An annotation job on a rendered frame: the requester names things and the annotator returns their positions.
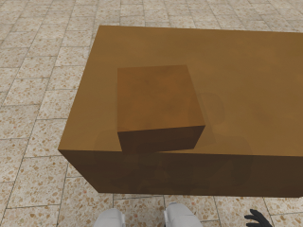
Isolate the right robot hand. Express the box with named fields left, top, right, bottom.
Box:
left=244, top=209, right=273, bottom=227

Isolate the robot thigh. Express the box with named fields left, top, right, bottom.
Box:
left=93, top=208, right=126, bottom=227
left=163, top=203, right=204, bottom=227

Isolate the left robot thigh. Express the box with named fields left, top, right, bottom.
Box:
left=93, top=208, right=126, bottom=227

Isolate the pedestal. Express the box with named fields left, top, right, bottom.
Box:
left=58, top=25, right=303, bottom=199

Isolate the right robot thigh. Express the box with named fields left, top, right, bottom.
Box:
left=163, top=203, right=204, bottom=227

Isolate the carton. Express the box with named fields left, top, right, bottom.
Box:
left=116, top=64, right=205, bottom=155

